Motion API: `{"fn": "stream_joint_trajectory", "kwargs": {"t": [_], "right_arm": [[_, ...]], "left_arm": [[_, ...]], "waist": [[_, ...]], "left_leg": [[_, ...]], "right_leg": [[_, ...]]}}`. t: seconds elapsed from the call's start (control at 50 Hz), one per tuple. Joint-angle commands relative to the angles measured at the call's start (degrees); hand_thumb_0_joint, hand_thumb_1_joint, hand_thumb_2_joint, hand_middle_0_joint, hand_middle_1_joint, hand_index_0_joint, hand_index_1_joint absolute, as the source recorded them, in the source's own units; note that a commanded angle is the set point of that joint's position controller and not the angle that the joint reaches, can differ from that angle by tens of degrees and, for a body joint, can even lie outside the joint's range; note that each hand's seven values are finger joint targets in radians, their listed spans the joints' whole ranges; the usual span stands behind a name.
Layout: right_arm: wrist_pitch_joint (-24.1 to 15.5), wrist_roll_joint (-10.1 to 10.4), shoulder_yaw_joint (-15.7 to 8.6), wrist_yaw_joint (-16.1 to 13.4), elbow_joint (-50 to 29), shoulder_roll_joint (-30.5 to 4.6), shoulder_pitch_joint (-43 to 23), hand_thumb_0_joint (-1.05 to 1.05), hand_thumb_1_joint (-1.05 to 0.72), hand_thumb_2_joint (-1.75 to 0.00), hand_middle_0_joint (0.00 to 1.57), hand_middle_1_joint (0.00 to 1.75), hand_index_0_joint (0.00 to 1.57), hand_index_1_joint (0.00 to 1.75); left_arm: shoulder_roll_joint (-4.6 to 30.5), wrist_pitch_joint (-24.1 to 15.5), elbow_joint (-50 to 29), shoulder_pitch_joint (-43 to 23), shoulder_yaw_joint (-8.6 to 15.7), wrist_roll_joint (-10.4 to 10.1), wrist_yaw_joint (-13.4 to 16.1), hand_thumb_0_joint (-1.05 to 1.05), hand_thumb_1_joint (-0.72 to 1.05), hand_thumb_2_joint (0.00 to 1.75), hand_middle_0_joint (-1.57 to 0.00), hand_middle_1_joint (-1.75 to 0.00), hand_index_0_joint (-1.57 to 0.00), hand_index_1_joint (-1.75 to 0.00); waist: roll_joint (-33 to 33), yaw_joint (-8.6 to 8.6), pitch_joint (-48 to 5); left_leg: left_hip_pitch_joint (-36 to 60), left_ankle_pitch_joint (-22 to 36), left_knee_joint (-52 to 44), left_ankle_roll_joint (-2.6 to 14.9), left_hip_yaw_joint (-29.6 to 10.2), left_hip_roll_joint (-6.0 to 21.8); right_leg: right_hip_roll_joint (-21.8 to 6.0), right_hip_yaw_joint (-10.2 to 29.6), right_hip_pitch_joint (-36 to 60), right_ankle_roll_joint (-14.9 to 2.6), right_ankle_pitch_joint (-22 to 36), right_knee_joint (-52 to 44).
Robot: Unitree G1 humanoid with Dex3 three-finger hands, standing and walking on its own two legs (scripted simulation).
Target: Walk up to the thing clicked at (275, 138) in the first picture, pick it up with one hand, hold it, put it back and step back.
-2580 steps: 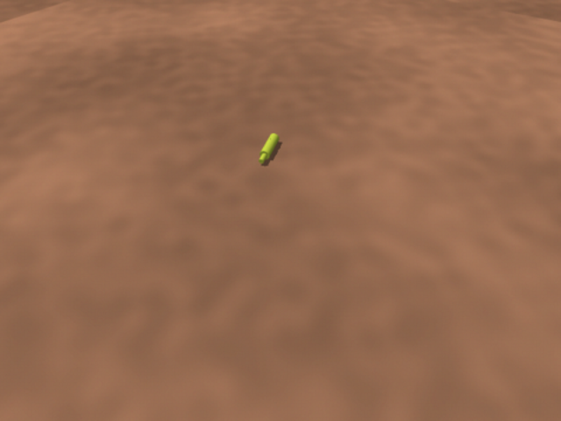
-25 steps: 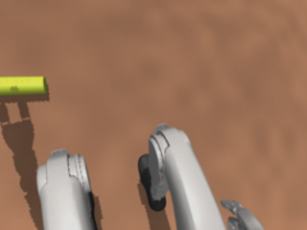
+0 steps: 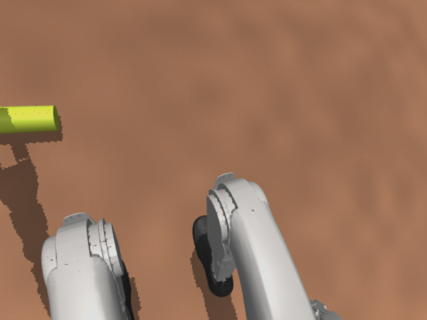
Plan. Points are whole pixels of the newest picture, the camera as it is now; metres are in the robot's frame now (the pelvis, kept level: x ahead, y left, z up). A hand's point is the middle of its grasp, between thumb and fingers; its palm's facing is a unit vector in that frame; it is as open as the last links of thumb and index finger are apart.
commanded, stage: home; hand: left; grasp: from above
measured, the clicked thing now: out of the picture +0.53 +0.33 -0.32
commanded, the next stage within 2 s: none
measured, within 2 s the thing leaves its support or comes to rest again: neither
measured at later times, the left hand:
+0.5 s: hand out of the picture +0.34 +0.27 +0.07, palm faces -0.11 -0.81 -0.57, open 7.4 cm
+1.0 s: hand out of the picture +0.25 +0.21 +0.27, palm faces +0.21 -0.95 -0.22, open 7.4 cm
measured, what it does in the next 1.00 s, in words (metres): rises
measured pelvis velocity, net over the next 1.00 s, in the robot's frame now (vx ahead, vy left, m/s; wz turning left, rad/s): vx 0.07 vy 0.00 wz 0.16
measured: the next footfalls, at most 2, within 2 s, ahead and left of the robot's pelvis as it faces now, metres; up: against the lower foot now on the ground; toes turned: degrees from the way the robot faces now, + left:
none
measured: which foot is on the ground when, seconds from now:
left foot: down 0.00-1.00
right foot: down 0.00-1.00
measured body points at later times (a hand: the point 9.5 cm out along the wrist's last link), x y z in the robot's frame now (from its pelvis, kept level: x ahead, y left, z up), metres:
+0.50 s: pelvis +0.02 +0.00 +0.18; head +0.17 +0.05 +0.60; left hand +0.34 +0.31 +0.11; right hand +0.23 -0.24 +0.08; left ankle +0.07 +0.11 -0.31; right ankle +0.12 -0.13 -0.31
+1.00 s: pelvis +0.07 +0.00 +0.34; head +0.12 +0.02 +0.79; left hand +0.24 +0.26 +0.28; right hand +0.25 -0.22 +0.26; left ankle +0.07 +0.11 -0.31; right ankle +0.12 -0.13 -0.31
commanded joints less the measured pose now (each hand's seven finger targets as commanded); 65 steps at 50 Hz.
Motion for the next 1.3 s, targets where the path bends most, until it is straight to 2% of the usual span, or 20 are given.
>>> {"fn": "stream_joint_trajectory", "kwargs": {"t": [0.0,0.04,0.1,0.18,0.22,0.28,0.34,0.52,0.56,0.58,0.62,0.64,0.66,0.68,0.84,0.92,0.96,1.04,1.14,1.28], "right_arm": [[1.21,2.15,-9.75,-0.58,-0.28,-16.8,12.55,0.0,-0.9,-0.9,0.2,0.3,0.2,0.3],[1.84,3.28,-10.71,-1.16,-0.47,-16.1,11.25,0.0,-0.9,-0.9,0.2,0.3,0.2,0.3],[2.11,4.58,-11.48,-1.96,-1.2,-14.51,8.75,0.0,-0.9,-0.9,0.2,0.3,0.2,0.3],[1.61,5.78,-12.31,-3.13,-2.44,-12.83,5.57,0.0,-0.9,-0.9,0.2,0.3,0.2,0.3],[0.97,6.1,-12.55,-3.81,-2.63,-11.96,4.2,0.0,-0.9,-0.9,0.2,0.3,0.2,0.3],[-0.61,6.55,-12.57,-4.77,-3.41,-10.95,2.41,0.0,-0.9,-0.9,0.2,0.3,0.2,0.3],[-2.12,7.02,-12.54,-5.86,-4.13,-9.85,0.46,0.0,-0.9,-0.9,0.2,0.3,0.2,0.3],[-6.6,8.05,-11.38,-9.35,-5.86,-7.63,-4.63,0.0,-0.9,-0.9,0.2,0.3,0.2,0.3],[-7.35,8.22,-10.78,-10.06,-6.45,-7.02,-5.11,0.0,-0.9,-0.9,0.2,0.3,0.2,0.3],[-7.66,8.24,-10.65,-10.4,-6.78,-6.9,-5.43,0.0,-0.9,-0.9,0.2,0.3,0.2,0.3],[-8.46,8.36,-10.19,-11.23,-7.08,-6.13,-5.21,0.0,-0.9,-0.9,0.2,0.3,0.2,0.3],[-8.79,8.4,-9.98,-11.64,-6.99,-5.97,-5.34,0.0,-0.9,-0.9,0.2,0.3,0.2,0.3],[-9.2,8.32,-9.65,-12.02,-6.99,-5.5,-5.16,0.0,-0.9,-0.9,0.2,0.3,0.2,0.3],[-9.58,8.38,-9.51,-12.49,-7.19,-5.45,-4.75,0.0,-0.9,-0.9,0.2,0.3,0.2,0.3],[-12.15,7.93,-8.43,-15.76,-8.18,-4.08,-2.7,0.0,-0.9,-0.9,0.2,0.3,0.2,0.3],[-13.19,7.69,-8.16,-16.71,-9.62,-3.35,-1.36,0.0,-0.9,-0.9,0.2,0.3,0.2,0.3],[-13.67,7.67,-8.21,-17.07,-10.64,-3.14,-1.06,0.0,-0.9,-0.9,0.2,0.3,0.2,0.3],[-14.82,7.48,-8.24,-17.8,-11.68,-2.73,-1.18,0.0,-0.9,-0.9,0.2,0.3,0.2,0.3],[-16.3,7.04,-8.68,-18.2,-12.61,-2.79,-1.28,0.0,-0.9,-0.9,0.2,0.3,0.2,0.3],[-18.31,6.46,-9.15,-18.33,-11.96,-3.31,-1.54,0.0,-0.9,-0.9,0.2,0.3,0.2,0.3]], "left_arm": [[10.34,3.3,-20.09,-7.84,1.81,-10.51,-4.07,0.0,0.5,0.86,-0.21,-0.4,-0.2,-0.4],[7.89,4.77,-26.08,-3.41,2.39,-15.88,-6.42,0.0,0.64,0.85,-0.2,-0.34,-0.19,-0.34],[1.94,6.25,-34.06,2.97,1.15,-22.82,-9.8,0.0,0.78,0.83,-0.19,-0.28,-0.19,-0.28],[-1.98,7.58,-42.43,10.34,1.16,-30.01,-11.19,0.0,0.9,0.9,-0.2,-0.3,-0.2,-0.3],[-5.72,8.28,-44.64,13.76,-0.05,-33.65,-11.29,0.0,0.9,0.9,-0.2,-0.3,-0.2,-0.3],[-7.37,9.37,-48.05,17.98,0.49,-38.21,-10.33,0.0,0.9,0.9,-0.2,-0.3,-0.2,-0.3],[-11.22,10.87,-49.88,23.62,-0.42,-42.2,-9.52,0.0,0.9,0.91,-0.2,-0.3,-0.2,-0.3],[-19.2,16.11,-57.04,39.36,-0.61,-55.44,-7.42,0.0,0.9,0.9,-0.2,-0.3,-0.2,-0.3],[-19.7,17.25,-58.23,42.64,0.18,-57.86,-7.1,0.0,0.9,0.9,-0.2,-0.3,-0.2,-0.3],[-19.69,17.86,-59.37,44.45,0.79,-58.89,-6.9,0.0,0.9,0.9,-0.2,-0.3,-0.2,-0.3],[-21.83,18.84,-61.96,47.01,0.03,-60.85,-6.59,0.0,0.9,0.9,-0.2,-0.3,-0.2,-0.3],[-21.95,19.54,-62.42,48.58,0.72,-61.8,-6.34,0.0,0.9,0.9,-0.2,-0.3,-0.2,-0.3],[-24.05,19.95,-63.22,50.11,-0.16,-62.69,-6.36,0.0,0.9,0.9,-0.2,-0.3,-0.2,-0.3],[-24.53,20.43,-64.3,52.0,0.46,-63.76,-6.35,0.0,0.9,0.9,-0.2,-0.3,-0.2,-0.3],[-28.26,23.64,-71.69,65.58,0.79,-68.07,-6.83,0.0,0.9,0.9,-0.2,-0.3,-0.2,-0.3],[-30.37,25.36,-76.54,73.92,-0.87,-68.76,-7.24,0.0,0.9,0.9,-0.2,-0.3,-0.2,-0.3],[-30.52,26.09,-79.44,78.07,-0.64,-68.79,-7.33,0.0,0.9,0.9,-0.2,-0.3,-0.2,-0.3],[-31.48,27.21,-84.35,83.62,-2.04,-68.78,-7.86,0.0,0.9,0.9,-0.2,-0.3,-0.2,-0.3],[-31.7,27.75,-89.13,86.27,-2.52,-68.53,-9.05,0.0,0.9,0.9,-0.2,-0.3,-0.2,-0.3],[-31.85,27.51,-88.48,86.22,-2.58,-68.08,-10.49,0.0,0.9,0.9,-0.2,-0.3,-0.2,-0.3]], "waist": [[24.54,5.75,-54.43],[20.52,6.52,-51.36],[17.02,7.1,-48.13],[14.87,8.85,-47.58],[13.3,8.46,-44.73],[11.93,9.84,-44.53],[10.29,10.44,-43.65],[6.95,11.33,-36.0],[5.55,11.7,-35.44],[6.01,12.66,-35.11],[5.74,12.15,-34.63],[5.31,12.61,-33.26],[5.78,12.14,-31.55],[5.91,12.8,-31.27],[4.98,13.9,-25.59],[3.97,13.99,-21.84],[3.43,14.85,-19.73],[2.93,14.91,-15.95],[2.5,14.63,-12.97],[1.41,14.57,-11.3]], "left_leg": [[41.88,16.17,-21.94,-0.38,4.7,0.38],[40.18,13.25,-24.4,-0.02,4.39,0.23],[42.41,11.19,-28.35,0.14,2.62,0.45],[48.6,8.96,-34.64,0.02,0.63,1.09],[50.16,7.33,-37.58,0.12,0.67,1.29],[53.31,5.05,-41.14,0.3,1.69,1.49],[57.72,7.81,-44.38,0.05,2.48,1.46],[67.65,7.49,-56.34,-0.1,2.61,1.38],[69.77,8.27,-58.64,0.03,2.79,1.3],[71.74,8.36,-60.18,-0.09,2.85,1.45],[74.7,10.56,-62.48,-0.09,3.05,1.45],[75.81,10.35,-63.95,-0.12,2.92,1.54],[76.69,10.15,-65.41,-0.24,2.68,1.65],[78.96,10.76,-66.99,-0.36,2.38,1.76],[88.76,17.23,-76.37,-0.64,2.91,1.84],[93.05,20.37,-80.58,-0.56,4.13,1.51],[94.67,20.2,-82.79,-0.49,4.5,1.28],[96.61,20.1,-85.73,-0.33,4.83,1.11],[98.35,18.9,-88.36,-0.22,4.83,1.14],[99.22,20.22,-88.36,-0.27,4.94,0.99]], "right_leg": [[1.38,-2.33,29.32,-5.69,12.6,-14.54],[1.22,-1.63,29.6,-5.92,10.91,-16.83],[1.03,-0.9,29.28,-5.74,9.24,-20.02],[0.75,-0.49,33.18,-5.19,8.25,-24.12],[0.54,-0.08,34.98,-4.87,7.4,-27.32],[0.57,0.52,40.22,-4.5,6.07,-31.41],[0.39,1.14,44.95,-4.42,7.55,-35.39],[0.3,3.08,58.85,-4.08,7.02,-48.42],[0.33,3.55,62.6,-3.99,7.5,-51.16],[0.38,3.74,64.25,-4.06,7.54,-52.59],[0.5,3.87,68.08,-4.0,9.58,-55.39],[0.55,3.87,69.19,-3.96,9.52,-56.85],[0.54,3.89,69.8,-3.92,9.52,-57.93],[0.65,3.77,71.56,-3.96,10.05,-59.31],[1.01,3.22,84.12,-3.56,15.62,-69.4],[1.38,2.79,89.97,-3.43,17.95,-74.92],[1.41,2.64,92.38,-3.33,17.8,-77.36],[1.72,2.08,94.48,-3.19,17.46,-80.8],[1.91,1.5,95.09,-3.15,15.72,-82.96],[1.67,1.33,95.35,-3.01,16.47,-82.86]]}}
